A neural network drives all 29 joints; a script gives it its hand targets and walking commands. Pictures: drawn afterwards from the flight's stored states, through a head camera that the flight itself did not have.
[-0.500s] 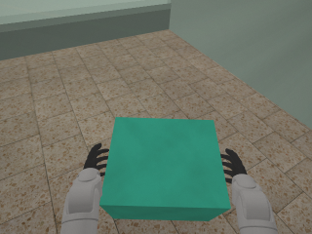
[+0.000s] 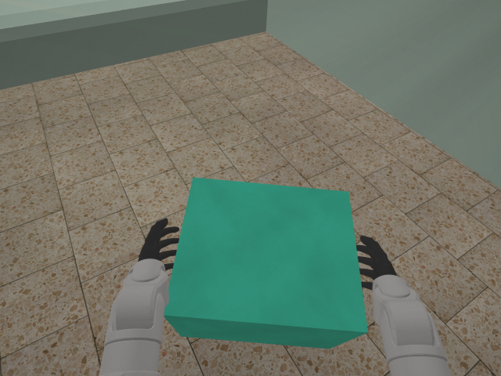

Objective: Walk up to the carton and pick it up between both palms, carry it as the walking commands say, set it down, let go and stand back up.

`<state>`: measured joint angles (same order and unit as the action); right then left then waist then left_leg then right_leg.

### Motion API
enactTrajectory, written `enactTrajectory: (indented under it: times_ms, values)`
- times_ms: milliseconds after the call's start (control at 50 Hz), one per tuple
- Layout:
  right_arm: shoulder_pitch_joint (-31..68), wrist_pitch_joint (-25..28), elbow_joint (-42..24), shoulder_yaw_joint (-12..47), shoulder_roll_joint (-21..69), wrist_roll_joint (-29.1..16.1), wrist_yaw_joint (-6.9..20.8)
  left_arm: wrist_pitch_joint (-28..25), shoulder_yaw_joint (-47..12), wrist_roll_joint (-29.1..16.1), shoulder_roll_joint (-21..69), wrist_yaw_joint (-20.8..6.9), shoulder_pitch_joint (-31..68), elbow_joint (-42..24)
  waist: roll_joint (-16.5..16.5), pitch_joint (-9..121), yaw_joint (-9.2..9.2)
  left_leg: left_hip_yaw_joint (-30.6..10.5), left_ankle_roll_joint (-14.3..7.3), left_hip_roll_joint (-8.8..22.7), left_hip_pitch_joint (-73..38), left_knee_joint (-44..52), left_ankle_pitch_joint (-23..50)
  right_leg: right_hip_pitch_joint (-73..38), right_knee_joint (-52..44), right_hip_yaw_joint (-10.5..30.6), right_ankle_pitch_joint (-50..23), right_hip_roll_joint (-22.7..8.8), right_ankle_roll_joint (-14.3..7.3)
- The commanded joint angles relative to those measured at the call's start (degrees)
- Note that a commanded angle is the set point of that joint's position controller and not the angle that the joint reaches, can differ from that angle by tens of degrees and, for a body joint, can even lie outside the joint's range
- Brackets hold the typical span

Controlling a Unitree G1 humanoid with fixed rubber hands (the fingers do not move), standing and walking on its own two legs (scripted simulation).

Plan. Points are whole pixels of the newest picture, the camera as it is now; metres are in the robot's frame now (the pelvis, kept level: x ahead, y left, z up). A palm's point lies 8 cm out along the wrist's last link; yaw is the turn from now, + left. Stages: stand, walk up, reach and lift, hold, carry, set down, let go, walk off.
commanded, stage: carry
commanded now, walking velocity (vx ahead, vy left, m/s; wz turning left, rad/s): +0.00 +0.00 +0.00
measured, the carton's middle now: (263, 265) +0.34 +0.01 -0.07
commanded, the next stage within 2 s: hold in 0.70 s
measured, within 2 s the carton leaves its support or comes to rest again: neither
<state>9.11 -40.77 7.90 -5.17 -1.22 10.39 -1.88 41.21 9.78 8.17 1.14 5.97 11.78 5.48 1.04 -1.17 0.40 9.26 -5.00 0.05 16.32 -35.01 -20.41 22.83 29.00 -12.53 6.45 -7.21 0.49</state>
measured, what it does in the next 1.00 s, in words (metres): stands, turning left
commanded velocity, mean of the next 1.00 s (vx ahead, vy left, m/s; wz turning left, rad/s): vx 0.00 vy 0.00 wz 0.00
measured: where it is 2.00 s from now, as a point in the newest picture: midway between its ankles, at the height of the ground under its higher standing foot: outside the picture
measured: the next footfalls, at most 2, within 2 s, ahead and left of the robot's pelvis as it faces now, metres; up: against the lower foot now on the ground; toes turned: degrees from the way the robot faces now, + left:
none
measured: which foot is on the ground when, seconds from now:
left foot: down 0.00-1.00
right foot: down 0.00-1.00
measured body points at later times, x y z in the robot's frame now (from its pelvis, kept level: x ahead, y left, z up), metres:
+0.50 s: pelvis -0.01 -0.01 +0.00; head +0.02 +0.01 +0.45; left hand +0.30 +0.18 +0.02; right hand +0.29 -0.19 +0.01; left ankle -0.01 +0.06 -0.73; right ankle +0.09 -0.14 -0.73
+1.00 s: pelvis +0.00 -0.03 +0.01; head +0.02 -0.04 +0.46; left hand +0.29 +0.19 +0.01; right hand +0.32 -0.19 +0.00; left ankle -0.01 +0.06 -0.73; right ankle +0.09 -0.19 -0.73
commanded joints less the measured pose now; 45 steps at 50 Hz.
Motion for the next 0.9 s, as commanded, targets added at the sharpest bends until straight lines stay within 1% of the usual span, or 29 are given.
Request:
enactTrajectory:
  times_ms: [0,120,140,180,220,240,260,280,340,360,420,460,480,500,520,540,560,620,680,700,720,740,760,780,800,820,840,860,880]
  values:
    - [30.39,5.8,-11.95,38.61,44.92,-16.92,18.13,-5.16,-41.21,-18.17,51.96,-19.75,28.42,-7.55,-0.67,22.69,-0.74,-9.42,0.14,9.07,-6.61,4.99,21.1,-10.05,-1.18,5.73,-6.32,-3.45,-2.62]
    - [31.84,6.61,-11.82,38.49,45.73,-16.73,18.65,-5.94,-41.12,-17.86,51.78,-20.31,30.34,-10.03,-0.53,22.78,-0.57,-9.44,-0.44,8.74,-6.92,5.4,16.72,-10.5,-2.27,5.98,-4.37,-3.46,-2.94]
    - [31.47,6.73,-11.4,38.24,45.44,-16.44,18.67,-5.93,-40.95,-17.6,51.63,-20.37,29.55,-9.22,-0.61,22.25,-0.65,-9.53,-0.42,8.71,-6.75,5.6,15.74,-10.55,-2.48,5.92,-4.01,-3.5,-2.9]
    - [32.57,6.93,-12.24,38.47,45.4,-16.79,18.73,-5.96,-40.94,-17.44,51.44,-20.33,29.62,-9.88,-0.99,22.41,-0.62,-9.45,-0.31,8.7,-6.85,5.78,16.0,-10.65,-2.5,5.81,-3.77,-3.37,-2.93]
    - [32.23,6.92,-12.14,38.64,45.26,-16.72,18.7,-5.79,-40.57,-16.99,51.14,-20.29,28.94,-9.25,-0.95,22.65,-0.59,-9.58,-0.42,8.83,-7.09,6.08,13.82,-10.35,-2.71,5.83,-2.23,-3.31,-2.95]
    - [33.24,6.89,-13.13,38.51,44.74,-16.73,18.62,-5.75,-40.55,-17.08,50.77,-20.24,29.88,-10.15,-1.13,22.64,-0.52,-9.88,-0.57,9.06,-6.62,6.28,13.76,-10.55,-2.89,5.84,-1.9,-3.27,-2.77]
    - [31.85,6.77,-11.7,38.57,45.55,-16.54,18.66,-5.66,-40.67,-17.0,51.41,-20.31,29.02,-9.42,-0.97,22.35,-0.53,-9.84,-0.59,9.06,-6.29,6.28,12.88,-10.53,-2.97,5.83,-1.39,-3.29,-2.75]
    - [33.1,6.84,-12.51,38.54,45.26,-16.73,18.64,-5.66,-40.64,-17.04,51.2,-20.31,30.3,-10.29,-1.14,22.06,-0.56,-9.71,-0.55,9.12,-5.91,6.48,12.99,-10.59,-3.05,5.66,-1.41,-3.16,-2.72]
    - [32.95,6.78,-12.47,38.41,45.12,-16.55,18.59,-5.33,-40.33,-16.56,50.99,-20.32,28.51,-8.52,-0.57,22.35,-0.43,-9.58,-0.41,9.04,-6.74,6.12,14.44,-10.35,-2.96,6.0,-2.74,-3.44,-2.81]
    - [33.47,6.79,-13.2,38.38,44.78,-16.58,18.52,-5.29,-40.16,-16.62,50.81,-20.37,28.74,-8.97,-0.68,22.88,-0.38,-9.37,-0.23,8.9,-6.79,5.84,15.25,-10.88,-3.01,6.09,-3.79,-3.55,-2.86]
    - [32.65,6.69,-11.88,37.82,44.97,-15.96,18.56,-5.1,-39.83,-16.27,51.09,-20.58,27.93,-7.66,-0.59,22.16,-0.51,-9.43,-0.3,8.8,-6.53,5.88,13.89,-10.62,-3.22,6.09,-3.29,-3.78,-2.79]
    - [33.29,6.81,-12.13,37.72,45.4,-16.06,18.68,-5.25,-40.08,-16.26,51.51,-20.68,28.45,-7.94,-0.31,22.54,-0.63,-9.68,-0.3,8.92,-7.23,5.93,15.24,-10.5,-3.01,6.19,-3.67,-3.48,-2.78]
    - [33.38,6.92,-11.93,37.54,45.05,-15.88,18.75,-5.12,-39.68,-16.11,51.33,-20.79,27.89,-6.75,-0.53,21.88,-0.58,-9.78,-0.24,9.02,-7.15,6.05,15.24,-9.84,-2.91,6.1,-3.25,-3.46,-2.72]
    - [33.82,6.96,-11.99,37.39,45.18,-15.85,18.72,-5.22,-39.68,-16.13,51.29,-20.84,28.78,-7.46,-0.67,21.96,-0.71,-10.12,-0.31,9.13,-7.06,6.22,15.1,-9.91,-2.95,6.07,-2.47,-3.19,-2.67]
    - [32.88,6.98,-11.39,37.3,45.14,-15.56,18.75,-5.16,-39.66,-15.92,51.7,-20.95,26.88,-5.85,-0.71,21.56,-0.56,-10.2,-0.37,9.21,-6.64,6.32,14.57,-9.92,-3.02,6.1,-1.98,-3.23,-2.64]
    - [34.14,7.04,-12.42,37.6,45.25,-15.96,18.73,-5.24,-39.75,-16.23,51.65,-20.96,28.59,-7.12,-0.71,21.78,-0.61,-10.08,-0.44,9.12,-6.66,6.31,14.28,-10.1,-3.17,6.19,-2.47,-3.31,-2.65]
    - [34.03,7.03,-11.48,37.33,45.53,-15.7,18.79,-5.24,-39.67,-16.05,51.99,-20.98,28.48,-6.44,-0.27,21.3,-0.66,-10.18,-0.49,9.15,-6.64,6.39,13.85,-9.72,-3.23,6.21,-2.2,-3.37,-2.56]
    - [33.76,7.36,-11.55,37.33,45.36,-15.6,18.93,-5.43,-39.94,-16.12,52.17,-21.16,27.82,-6.02,-1.67,20.73,-0.62,-10.81,-0.39,9.37,-6.92,6.65,16.14,-9.19,-2.72,6.19,-1.59,-3.01,-2.49]
    - [34.69,7.87,-11.75,37.37,45.29,-15.69,18.99,-5.78,-40.26,-16.28,52.77,-21.25,28.77,-5.88,-1.68,21.44,-0.73,-10.85,-0.48,9.87,-8.08,6.15,18.46,-8.81,-2.28,5.89,-1.89,-2.66,-2.34]
    - [26.29,10.45,-9.55,27.24,45.31,-11.22,19.55,-9.87,-38.46,-15.94,56.59,-22.67,14.09,-2.34,-10.6,17.38,1.46,-22.69,4.09,2.75,-0.59,12.98,28.49,-18.57,-0.89,9.26,-1.82,12.02,-3.28]
    - [28.18,12.82,-12.67,27.56,43.69,-10.41,20.1,-13.75,-38.3,-14.84,54.21,-22.39,13.91,-7.98,-15.4,20.95,2.9,-21.73,5.9,2.46,1.29,14.34,34.36,-24.49,0.27,10.53,-6.33,12.89,-2.96]
    - [26.18,14.24,-14.0,27.26,42.71,-9.78,20.18,-15.28,-42.0,-15.76,53.94,-22.11,12.32,-8.19,-16.89,23.83,-0.02,-22.02,7.29,2.04,0.9,13.63,38.11,-26.91,0.05,10.75,-9.77,12.83,-2.93]
    - [25.74,15.11,-16.53,29.78,41.75,-10.94,19.68,-16.99,-44.05,-16.07,51.19,-22.06,11.33,-7.61,-15.65,22.0,-2.65,-20.88,7.27,1.35,-1.13,12.75,40.89,-26.4,-0.3,11.13,-13.43,12.49,-2.29]
    - [25.83,16.08,-17.67,30.87,38.81,-11.22,19.68,-17.72,-42.82,-14.27,49.84,-21.21,4.98,-3.85,-14.22,23.45,-3.44,-19.82,7.65,0.41,-4.36,12.32,43.81,-26.56,-1.37,11.35,-18.52,11.75,-1.98]
    - [26.56,17.21,-19.25,30.96,36.35,-12.24,19.77,-19.11,-41.62,-13.63,45.98,-20.01,2.38,-4.43,-12.75,23.83,-3.51,-18.05,8.06,-0.58,-3.58,13.17,40.88,-28.87,-2.31,11.81,-20.44,11.68,-2.04]
    - [36.26,15.03,-9.93,17.05,33.08,-8.31,18.76,-18.18,-38.95,-12.27,46.03,-19.49,38.08,2.04,-4.34,26.99,-17.31,-19.85,5.57,1.97,-3.4,9.37,34.13,-14.47,-2.88,16.17,-12.89,13.63,-2.86]
    - [36.05,13.9,-4.63,13.9,32.6,-6.36,17.72,-17.85,-34.99,-10.57,44.62,-19.64,33.63,10.33,-1.06,22.53,-16.86,-19.36,4.3,0.97,0.96,9.73,23.35,-15.62,-2.52,15.54,-9.28,13.31,-2.85]
    - [36.29,13.56,-2.89,13.92,31.56,-5.3,17.44,-18.56,-34.32,-11.33,45.44,-19.73,33.95,11.38,1.9,20.48,-18.23,-19.23,3.36,0.41,3.67,11.61,12.74,-18.41,-2.92,14.97,-5.18,13.46,-3.22]
    - [32.69,13.43,-4.3,16.01,32.79,-5.78,17.32,-18.66,-38.62,-13.45,48.3,-20.11,33.68,10.91,3.39,22.29,-20.1,-20.15,3.18,0.1,0.82,11.65,9.71,-18.03,-2.81,14.69,-4.25,14.01,-2.99]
